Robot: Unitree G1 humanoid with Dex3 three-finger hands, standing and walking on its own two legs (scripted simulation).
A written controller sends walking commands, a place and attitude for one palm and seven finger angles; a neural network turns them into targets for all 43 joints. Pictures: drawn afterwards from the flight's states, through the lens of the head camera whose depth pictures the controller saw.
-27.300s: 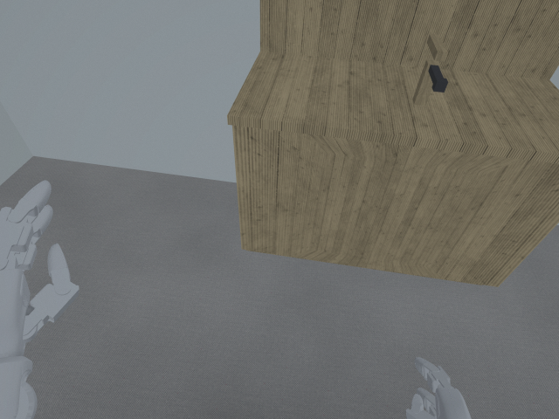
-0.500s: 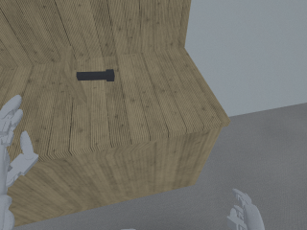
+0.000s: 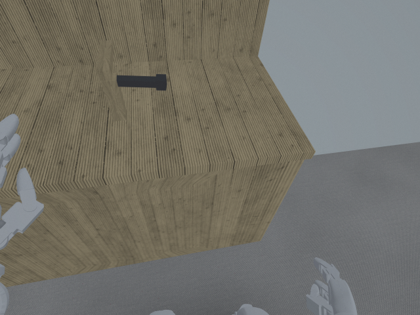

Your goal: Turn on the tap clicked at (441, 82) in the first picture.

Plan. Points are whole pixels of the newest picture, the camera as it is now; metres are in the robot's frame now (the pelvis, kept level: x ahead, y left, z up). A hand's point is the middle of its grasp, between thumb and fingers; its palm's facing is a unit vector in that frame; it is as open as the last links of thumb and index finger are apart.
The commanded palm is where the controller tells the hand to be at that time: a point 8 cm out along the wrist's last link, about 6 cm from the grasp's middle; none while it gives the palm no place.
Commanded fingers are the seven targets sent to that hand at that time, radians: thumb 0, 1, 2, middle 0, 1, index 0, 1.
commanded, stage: step back with the hand held close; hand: left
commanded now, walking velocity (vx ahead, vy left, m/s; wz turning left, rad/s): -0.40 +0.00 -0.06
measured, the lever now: (161, 82) +0.61 +0.16 +0.10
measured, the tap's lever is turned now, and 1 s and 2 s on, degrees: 80 80 80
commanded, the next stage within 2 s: stop stepping back and stand still in 0.24 s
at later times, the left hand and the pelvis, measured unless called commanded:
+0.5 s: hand out of the picture +0.06 +0.23 +0.18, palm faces +0.40 -0.82 -0.40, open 7.4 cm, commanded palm +0.01 +0.27 +0.19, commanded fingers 0.00 0.90 0.90 -0.20 -0.30 -0.20 -0.30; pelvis -0.15 -0.01 +0.01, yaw +1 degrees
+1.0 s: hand out of the picture -0.02 +0.19 +0.18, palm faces +0.43 -0.80 -0.42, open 7.4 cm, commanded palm -0.08 +0.23 +0.19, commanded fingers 0.00 0.90 0.90 -0.20 -0.30 -0.20 -0.30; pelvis -0.23 -0.05 +0.00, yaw +2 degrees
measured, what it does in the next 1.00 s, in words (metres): walks backwards: right foot, then left foot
